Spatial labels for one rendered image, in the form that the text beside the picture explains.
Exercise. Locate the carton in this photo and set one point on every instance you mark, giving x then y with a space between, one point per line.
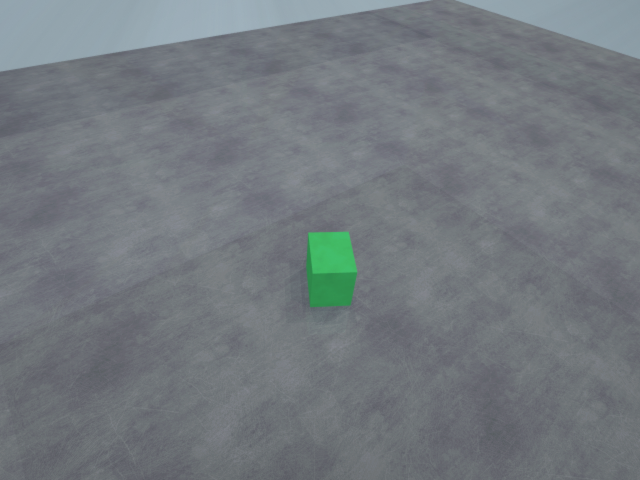
331 269

